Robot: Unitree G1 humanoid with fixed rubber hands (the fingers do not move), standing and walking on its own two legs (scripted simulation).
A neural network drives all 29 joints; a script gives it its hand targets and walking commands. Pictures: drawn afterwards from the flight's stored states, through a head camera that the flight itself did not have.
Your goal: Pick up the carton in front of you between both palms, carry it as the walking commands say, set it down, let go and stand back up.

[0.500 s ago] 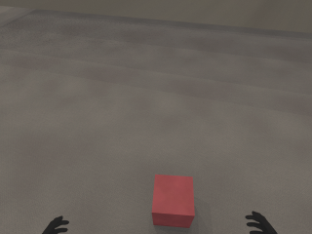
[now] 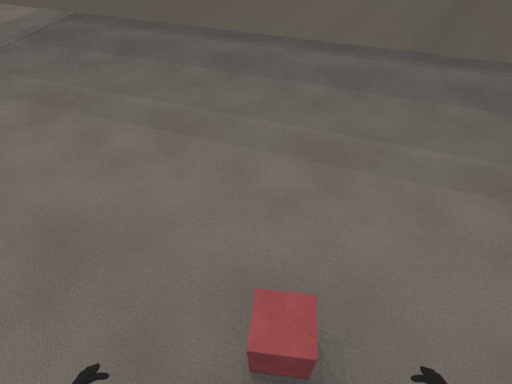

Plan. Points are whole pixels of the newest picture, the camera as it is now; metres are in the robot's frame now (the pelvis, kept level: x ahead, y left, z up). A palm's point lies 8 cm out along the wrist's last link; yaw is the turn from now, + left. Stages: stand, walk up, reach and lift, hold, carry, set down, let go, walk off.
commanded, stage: stand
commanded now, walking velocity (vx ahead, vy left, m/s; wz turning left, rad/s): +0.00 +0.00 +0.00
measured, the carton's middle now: (281, 334) +0.42 -0.08 -0.65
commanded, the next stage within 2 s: none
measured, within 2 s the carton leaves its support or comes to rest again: neither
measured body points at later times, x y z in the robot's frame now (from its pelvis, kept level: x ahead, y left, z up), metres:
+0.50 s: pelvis -0.02 +0.00 +0.01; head -0.02 -0.01 +0.46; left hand +0.09 +0.31 -0.10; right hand +0.08 -0.30 -0.11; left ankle -0.08 +0.14 -0.74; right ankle +0.01 -0.11 -0.74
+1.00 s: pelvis -0.03 +0.00 +0.01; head -0.03 -0.01 +0.46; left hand +0.08 +0.32 -0.10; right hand +0.07 -0.31 -0.11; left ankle -0.08 +0.14 -0.74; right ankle +0.01 -0.11 -0.74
